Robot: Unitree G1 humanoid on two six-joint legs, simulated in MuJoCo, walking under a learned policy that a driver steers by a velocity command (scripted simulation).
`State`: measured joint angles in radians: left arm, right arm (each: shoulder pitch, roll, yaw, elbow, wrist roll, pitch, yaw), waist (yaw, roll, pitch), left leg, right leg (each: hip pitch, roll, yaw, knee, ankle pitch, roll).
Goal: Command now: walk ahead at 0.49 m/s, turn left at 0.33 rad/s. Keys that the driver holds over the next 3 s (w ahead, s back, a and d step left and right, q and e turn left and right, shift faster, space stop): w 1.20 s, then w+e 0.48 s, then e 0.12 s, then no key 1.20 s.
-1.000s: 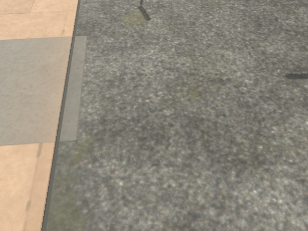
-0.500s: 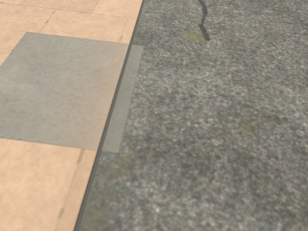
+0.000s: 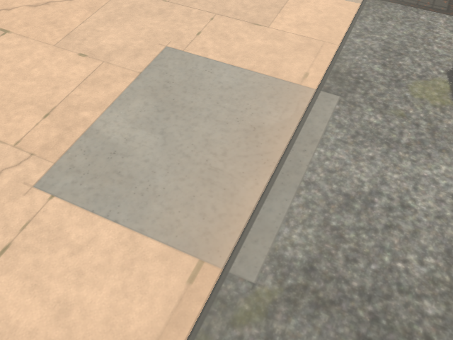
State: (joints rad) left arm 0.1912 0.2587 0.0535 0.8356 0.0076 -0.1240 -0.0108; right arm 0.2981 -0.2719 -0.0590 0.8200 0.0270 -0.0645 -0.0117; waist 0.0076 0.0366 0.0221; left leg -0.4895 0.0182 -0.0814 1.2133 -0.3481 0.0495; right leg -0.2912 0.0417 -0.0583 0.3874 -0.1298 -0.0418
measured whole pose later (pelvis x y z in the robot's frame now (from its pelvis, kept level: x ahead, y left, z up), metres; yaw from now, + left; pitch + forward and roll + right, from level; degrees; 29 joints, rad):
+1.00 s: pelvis +0.55 +0.03 -0.01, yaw +2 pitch +2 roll +0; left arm 0.15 0.26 0.04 0.83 0.00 -0.09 -0.04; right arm 0.33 -0.27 -0.04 0.88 0.02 -0.09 0.00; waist -0.01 0.02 0.02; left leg -0.38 0.04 -0.04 1.17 -0.39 0.03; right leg -0.38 0.03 -0.06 0.50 -0.16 -0.06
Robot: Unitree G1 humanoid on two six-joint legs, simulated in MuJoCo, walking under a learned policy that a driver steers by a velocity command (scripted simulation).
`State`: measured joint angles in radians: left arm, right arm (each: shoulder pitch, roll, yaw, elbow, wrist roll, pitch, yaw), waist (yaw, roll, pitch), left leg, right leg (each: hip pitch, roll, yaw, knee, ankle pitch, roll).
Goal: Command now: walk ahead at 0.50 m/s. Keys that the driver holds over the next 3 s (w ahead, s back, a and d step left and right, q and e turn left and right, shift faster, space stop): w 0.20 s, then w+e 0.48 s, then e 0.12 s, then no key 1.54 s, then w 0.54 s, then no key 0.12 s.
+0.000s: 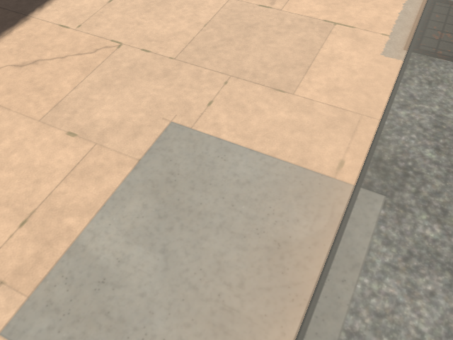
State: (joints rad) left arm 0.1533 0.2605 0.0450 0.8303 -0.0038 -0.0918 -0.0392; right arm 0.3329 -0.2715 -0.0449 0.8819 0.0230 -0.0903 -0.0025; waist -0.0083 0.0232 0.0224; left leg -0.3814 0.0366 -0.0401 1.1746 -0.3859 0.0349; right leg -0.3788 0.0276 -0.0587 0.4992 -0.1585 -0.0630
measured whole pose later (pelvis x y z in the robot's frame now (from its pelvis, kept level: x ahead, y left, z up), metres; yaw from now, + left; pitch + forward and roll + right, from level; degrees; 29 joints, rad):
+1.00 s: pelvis +0.48 -0.03 -0.01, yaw -21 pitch +2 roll +2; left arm 0.09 0.27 0.06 0.71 0.01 -0.02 -0.03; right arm 0.18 -0.30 -0.07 0.88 0.02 -0.05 -0.01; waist -0.02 0.01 0.08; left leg -0.35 0.06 0.04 1.15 -0.57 -0.05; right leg -0.49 0.02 -0.03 0.58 -0.13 -0.08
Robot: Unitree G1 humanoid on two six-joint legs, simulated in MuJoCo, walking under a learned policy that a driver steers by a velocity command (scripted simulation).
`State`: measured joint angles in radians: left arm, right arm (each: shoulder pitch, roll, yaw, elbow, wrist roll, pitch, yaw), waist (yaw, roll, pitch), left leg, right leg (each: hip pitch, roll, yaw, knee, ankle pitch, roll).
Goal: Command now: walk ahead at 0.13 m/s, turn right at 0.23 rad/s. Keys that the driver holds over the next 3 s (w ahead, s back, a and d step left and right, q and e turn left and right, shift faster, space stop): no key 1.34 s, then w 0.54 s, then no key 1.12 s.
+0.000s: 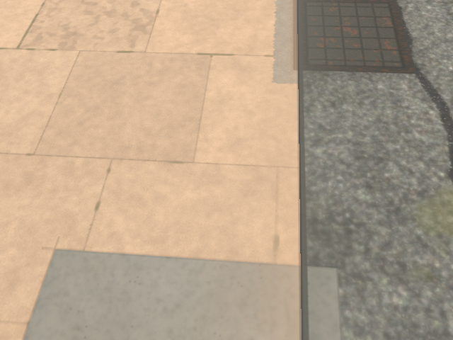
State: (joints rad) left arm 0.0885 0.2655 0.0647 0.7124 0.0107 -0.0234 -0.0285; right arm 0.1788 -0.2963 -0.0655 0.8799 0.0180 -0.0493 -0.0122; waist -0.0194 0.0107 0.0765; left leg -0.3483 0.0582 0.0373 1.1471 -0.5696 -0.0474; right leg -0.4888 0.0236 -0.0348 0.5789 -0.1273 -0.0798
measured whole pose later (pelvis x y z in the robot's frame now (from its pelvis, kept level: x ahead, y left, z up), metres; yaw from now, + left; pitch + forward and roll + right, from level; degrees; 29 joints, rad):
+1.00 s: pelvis +0.09 +0.03 +0.02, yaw -2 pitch -2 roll +0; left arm 0.13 0.21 0.05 1.05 0.00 0.01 0.03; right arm 0.19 -0.22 -0.03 1.08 -0.01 -0.01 -0.04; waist -0.01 0.00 0.04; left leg -0.15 0.02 0.01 0.48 -0.31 -0.02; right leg -0.24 0.02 0.00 0.50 -0.24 -0.02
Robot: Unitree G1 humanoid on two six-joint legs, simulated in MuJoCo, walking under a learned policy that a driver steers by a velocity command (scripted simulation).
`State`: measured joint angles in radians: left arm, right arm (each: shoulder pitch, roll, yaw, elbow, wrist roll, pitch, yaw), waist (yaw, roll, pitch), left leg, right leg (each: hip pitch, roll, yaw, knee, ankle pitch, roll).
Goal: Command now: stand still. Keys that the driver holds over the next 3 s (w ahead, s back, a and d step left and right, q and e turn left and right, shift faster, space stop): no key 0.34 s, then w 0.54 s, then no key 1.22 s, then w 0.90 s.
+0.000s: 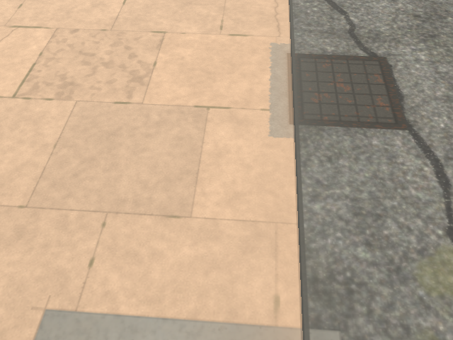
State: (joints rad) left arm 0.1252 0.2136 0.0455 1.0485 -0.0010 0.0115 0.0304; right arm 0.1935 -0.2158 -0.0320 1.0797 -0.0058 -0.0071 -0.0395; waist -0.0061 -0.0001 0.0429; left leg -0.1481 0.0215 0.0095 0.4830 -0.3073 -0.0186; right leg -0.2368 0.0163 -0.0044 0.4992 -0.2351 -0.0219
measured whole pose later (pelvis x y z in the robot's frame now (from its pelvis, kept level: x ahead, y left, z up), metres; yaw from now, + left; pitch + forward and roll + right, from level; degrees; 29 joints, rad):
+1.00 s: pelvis +0.21 -0.01 -0.02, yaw +1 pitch +2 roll +0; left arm -0.11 0.23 0.04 0.89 -0.02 -0.10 -0.04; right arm 0.54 -0.20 -0.04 1.10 0.00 -0.07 -0.02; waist -0.08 -0.01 0.04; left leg 0.14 0.04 0.02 0.37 -0.49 -0.02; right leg -0.52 0.00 -0.06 0.52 0.00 -0.09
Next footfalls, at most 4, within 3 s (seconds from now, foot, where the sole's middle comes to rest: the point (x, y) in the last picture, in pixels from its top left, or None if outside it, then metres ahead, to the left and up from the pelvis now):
1.00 right None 0.39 -0.11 -0.77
1.36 left None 0.41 0.12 -0.77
2.44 left None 0.49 0.16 -0.77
2.94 right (254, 235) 0.87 -0.07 -0.77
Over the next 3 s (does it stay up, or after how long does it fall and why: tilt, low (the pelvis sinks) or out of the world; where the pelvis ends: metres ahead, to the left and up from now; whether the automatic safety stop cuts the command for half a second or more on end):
stays up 0.71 0.03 -0.02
